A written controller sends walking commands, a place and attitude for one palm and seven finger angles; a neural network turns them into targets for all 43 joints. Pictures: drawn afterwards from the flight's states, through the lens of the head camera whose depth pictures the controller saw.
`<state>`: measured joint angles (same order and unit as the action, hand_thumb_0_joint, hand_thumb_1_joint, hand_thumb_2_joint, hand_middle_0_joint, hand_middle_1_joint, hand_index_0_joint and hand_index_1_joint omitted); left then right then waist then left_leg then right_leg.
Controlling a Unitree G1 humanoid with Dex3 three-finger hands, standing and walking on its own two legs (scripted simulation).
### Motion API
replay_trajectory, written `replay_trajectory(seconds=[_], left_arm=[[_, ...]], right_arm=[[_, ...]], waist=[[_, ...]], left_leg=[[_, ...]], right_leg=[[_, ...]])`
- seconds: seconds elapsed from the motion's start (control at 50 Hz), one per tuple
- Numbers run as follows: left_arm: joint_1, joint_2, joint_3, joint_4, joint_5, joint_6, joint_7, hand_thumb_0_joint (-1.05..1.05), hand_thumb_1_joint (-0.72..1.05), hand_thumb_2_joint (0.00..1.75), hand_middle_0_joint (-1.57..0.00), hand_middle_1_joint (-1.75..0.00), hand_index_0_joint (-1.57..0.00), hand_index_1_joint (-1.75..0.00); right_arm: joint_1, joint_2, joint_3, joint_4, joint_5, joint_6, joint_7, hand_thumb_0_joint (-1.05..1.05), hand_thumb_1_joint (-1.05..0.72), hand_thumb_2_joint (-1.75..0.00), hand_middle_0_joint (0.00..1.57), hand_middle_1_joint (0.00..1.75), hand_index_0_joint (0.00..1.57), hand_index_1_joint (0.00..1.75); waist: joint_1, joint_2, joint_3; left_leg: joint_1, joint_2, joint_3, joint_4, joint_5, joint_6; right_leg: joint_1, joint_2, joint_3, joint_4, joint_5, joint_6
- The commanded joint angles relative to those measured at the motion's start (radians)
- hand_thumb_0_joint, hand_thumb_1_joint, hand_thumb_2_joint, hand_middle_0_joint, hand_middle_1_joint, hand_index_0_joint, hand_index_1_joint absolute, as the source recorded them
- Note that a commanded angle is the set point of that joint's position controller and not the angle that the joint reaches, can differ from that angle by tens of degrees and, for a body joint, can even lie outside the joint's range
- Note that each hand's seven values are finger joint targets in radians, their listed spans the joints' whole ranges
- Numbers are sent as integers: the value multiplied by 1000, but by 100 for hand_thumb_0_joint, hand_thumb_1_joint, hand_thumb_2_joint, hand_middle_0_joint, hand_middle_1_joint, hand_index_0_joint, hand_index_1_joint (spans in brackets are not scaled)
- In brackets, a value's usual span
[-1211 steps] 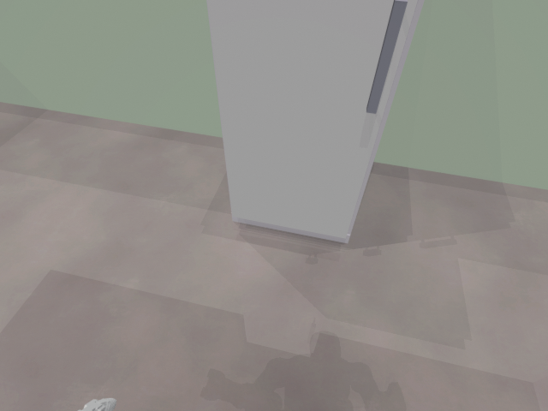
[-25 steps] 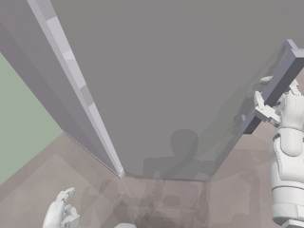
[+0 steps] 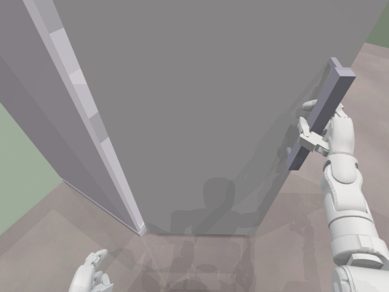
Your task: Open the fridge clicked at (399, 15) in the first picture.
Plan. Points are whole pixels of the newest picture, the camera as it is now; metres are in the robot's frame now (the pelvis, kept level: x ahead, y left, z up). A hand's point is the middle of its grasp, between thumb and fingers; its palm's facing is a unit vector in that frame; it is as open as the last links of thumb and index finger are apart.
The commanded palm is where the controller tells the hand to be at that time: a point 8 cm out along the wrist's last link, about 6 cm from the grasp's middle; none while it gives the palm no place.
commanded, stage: stop walking and hold the door back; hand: right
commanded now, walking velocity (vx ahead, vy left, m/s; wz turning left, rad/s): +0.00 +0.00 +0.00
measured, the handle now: (309, 121) +0.45 -0.22 +0.12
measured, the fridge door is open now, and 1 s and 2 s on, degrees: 58 56 55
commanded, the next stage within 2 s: loosen the grip on the handle in 0.10 s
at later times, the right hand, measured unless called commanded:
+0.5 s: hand (307, 130) +0.42 -0.20 +0.12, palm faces +0.23 +0.96 -0.17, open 10.4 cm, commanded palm +0.38 -0.25 +0.12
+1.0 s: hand (316, 134) +0.42 -0.23 +0.11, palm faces +0.24 +0.96 -0.17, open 14.4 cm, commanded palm +0.37 -0.28 +0.12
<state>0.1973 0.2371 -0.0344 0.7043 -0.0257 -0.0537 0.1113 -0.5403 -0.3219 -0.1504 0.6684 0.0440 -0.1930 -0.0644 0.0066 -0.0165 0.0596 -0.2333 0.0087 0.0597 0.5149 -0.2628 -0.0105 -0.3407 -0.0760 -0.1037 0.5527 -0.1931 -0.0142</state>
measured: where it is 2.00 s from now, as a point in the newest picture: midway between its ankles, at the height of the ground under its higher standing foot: outside the picture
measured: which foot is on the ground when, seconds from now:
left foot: down 0.00-1.00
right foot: down 0.00-1.00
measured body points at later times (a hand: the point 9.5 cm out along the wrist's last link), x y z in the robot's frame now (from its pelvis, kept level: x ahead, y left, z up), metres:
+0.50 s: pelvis +0.00 +0.01 -0.01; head +0.02 +0.01 +0.44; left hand +0.09 +0.28 -0.11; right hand +0.40 -0.26 +0.13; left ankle +0.01 +0.13 -0.73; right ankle +0.06 -0.11 -0.73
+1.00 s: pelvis +0.04 +0.02 -0.01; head +0.06 +0.02 +0.44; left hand +0.18 +0.27 -0.11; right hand +0.40 -0.28 +0.12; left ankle +0.01 +0.13 -0.73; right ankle +0.06 -0.11 -0.73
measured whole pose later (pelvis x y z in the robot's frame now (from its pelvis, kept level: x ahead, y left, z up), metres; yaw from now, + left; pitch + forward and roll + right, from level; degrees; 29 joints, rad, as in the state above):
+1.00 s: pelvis +0.04 +0.02 -0.01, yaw -1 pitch +6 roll +0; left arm 0.25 0.25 -0.01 0.66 -0.04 -0.08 0.05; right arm -0.41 -0.36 -0.30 0.57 0.08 -0.20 0.07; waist 0.01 -0.01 -0.06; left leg -0.36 0.02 0.07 0.64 -0.37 0.01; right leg -0.46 -0.07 -0.08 0.64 -0.27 0.00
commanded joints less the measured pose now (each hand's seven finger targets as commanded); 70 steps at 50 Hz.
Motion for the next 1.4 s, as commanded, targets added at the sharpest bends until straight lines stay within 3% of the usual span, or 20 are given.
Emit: replay_trajectory(seconds=[0.0, 0.16, 0.18, 0.2, 0.22, 0.24, 0.26, 0.32, 0.42, 0.54, 0.58, 0.64, 0.78, 0.84, 0.86, 0.9, 0.98, 1.06, 1.16, 1.38], left_arm=[[-21, 149, 55, -124, 2, -42, 15, 0, 90, 90, -20, -30, -20, -30], [3, 164, 68, -121, -3, -29, 19, 0, 90, 90, -20, -30, -20, -30], [47, 182, 140, -146, 18, -61, -18, 0, 90, 90, -20, -30, -20, -30], [30, 182, 109, -111, 26, -112, -32, 0, 90, 90, -20, -30, -20, -30], [107, 188, 128, -101, -10, -122, -35, 0, 90, 90, -20, -30, -20, -30], [54, 192, 105, -108, -9, -121, -35, 0, 90, 90, -20, -30, -20, -30], [63, 179, 100, -97, 1, -118, -41, 0, 90, 90, -20, -30, -20, -30], [53, 180, 94, -130, 11, -115, -55, 0, 90, 90, -20, -30, -20, -30], [35, 184, 96, -159, 1, -110, -56, 0, 90, 90, -20, -30, -20, -30], [48, 179, 90, -135, -8, -108, -39, 0, 90, 90, -20, -30, -20, -30], [64, 186, 91, -122, -7, -100, -34, 0, 90, 90, -20, -30, -20, -30], [58, 164, 90, -129, -7, -100, -35, 0, 90, 90, -20, -30, -20, -30], [70, 169, 88, -117, -9, -92, -42, 0, 90, 90, -20, -30, -20, -30], [70, 165, 86, -120, -10, -81, -40, 0, 90, 90, -20, -30, -20, -30], [79, 170, 91, -119, -5, -74, -40, 0, 90, 90, -20, -30, -20, -30], [63, 160, 85, -148, -9, -66, -45, 0, 90, 90, -20, -30, -20, -30], [61, 159, 86, -166, -9, -61, -48, 0, 90, 90, -20, -30, -20, -30], [65, 169, 86, -161, -14, -56, -38, 0, 90, 90, -20, -30, -20, -30], [70, 170, 87, -164, -15, -66, -27, 0, 90, 90, -20, -30, -20, -30], [95, 187, 79, -151, -17, -68, -11, 0, 90, 90, -20, -30, -20, -30]], right_arm=[[-360, -251, -102, -164, -1, -60, -28, 0, -90, -90, 45, 140, 45, 140], [-294, -331, -164, -162, 1, -63, -26, 0, -90, -90, 45, 140, 45, 140], [-982, -774, -431, -320, -120, -83, 11, 0, -90, -90, 45, 140, 45, 140], [-748, -360, -168, 62, -112, -4, 72, 0, -78, -84, 45, 140, 45, 140], [-496, -285, -249, 42, -67, 5, 102, 0, -66, -78, 45, 140, 45, 140], [-506, -306, -254, -36, -14, -25, 112, 0, -54, -73, 45, 140, 45, 140], [-416, -318, -273, -10, -11, -43, 99, 0, -42, -67, 45, 140, 45, 140], [-423, -270, -168, -80, -44, -117, 60, 0, -5, -49, 45, 140, 45, 140], [-392, -282, -164, -174, -23, -162, 55, 0, 55, -20, 42, 137, 42, 137], [-393, -274, -155, -219, 9, -111, 67, 0, 55, -20, 34, 127, 34, 127], [-362, -341, -220, -194, 9, -99, 70, 0, 55, -20, 32, 123, 32, 123], [-399, -252, -141, -290, 16, -102, 89, 0, 55, -20, 28, 118, 28, 118], [-361, -238, -140, -295, 35, -85, 92, 0, 55, -20, 25, 115, 25, 115], [-356, -264, -165, -278, 31, -76, 96, 0, 55, -20, 25, 115, 25, 115], [-242, -333, -245, -238, 26, -72, 98, 0, 55, -20, 25, 115, 25, 115], [-208, -318, -238, -305, 39, -75, 118, 0, 55, -20, 25, 115, 25, 115], [-167, -317, -239, -369, 52, -81, 145, 0, 55, -20, 25, 115, 25, 115], [-144, -357, -277, -344, 77, -66, 181, 0, 55, -20, 25, 115, 25, 115], [-175, -341, -248, -384, 91, -76, 218, 0, 55, -20, 25, 115, 25, 115], [-198, -491, -360, -229, 103, -96, 272, 0, 55, -20, 25, 115, 25, 115]], waist=[[-11, -6, -270], [-5, 24, -270], [-35, 112, -220], [85, 100, -521], [35, 64, -528], [4, -140, -516], [-11, -224, -435], [30, -11, -290], [15, 13, -323], [26, 22, -322], [18, 44, -344], [24, -50, -413], [37, 20, -397], [24, 9, -404], [-6, 20, -404], [-22, -10, -438], [-16, -26, -433], [-1, 16, -377], [11, -36, -398], [2, -25, -386]], left_leg=[[32, 66, -89, -98, 25, 6], [31, 94, -110, -131, 46, 15], [29, 106, -185, -177, 209, 30], [31, -14, -13, 8, 369, 62], [-66, -18, 23, 9, 251, 51], [-111, -11, -2, -18, 151, 42], [-133, -5, 2, -31, 84, 46], [-201, -17, -7, -38, -61, 37], [-185, -19, -32, -29, -83, 36], [-174, -19, -40, -31, 3, 22], [-143, -17, -43, -21, 72, 21], [-150, -21, -35, 8, 151, 25], [-150, -22, -28, 26, 248, 15], [-143, -21, -30, 30, 243, 17], [-109, -21, -31, 37, 273, 21], [-77, -18, -29, 55, 330, 22], [-77, -27, -28, 61, 376, 20], [-103, -31, -27, 47, 329, 16], [-140, -35, -25, 44, 272, 20], [-165, -32, -34, 44, 168, 17]], right_leg=[[130, -82, 142, -105, 54, -15], [136, -59, 108, -71, 73, 1], [95, -45, 41, -28, 38, -19], [183, 60, 43, -141, 229, -15], [254, 53, 67, -80, 237, -5], [317, 51, 73, -80, 150, 15], [304, 47, 84, -80, 69, 25], [139, 37, 80, -96, -145, -6], [122, 43, 59, -62, -134, -19], [117, 53, 47, -23, -34, -24], [107, 57, 49, -8, 24, -29], [171, 62, 51, 18, 104, -24], [148, 65, 67, 51, 164, -28], [139, 68, 68, 51, 158, -26], [116, 66, 65, 56, 184, -27], [121, 69, 60, 53, 230, -24], [131, 66, 57, 64, 275, -30], [102, 63, 57, 60, 219, -32], [134, 66, 68, 66, 194, -33], [64, 67, 78, 66, 97, -33]])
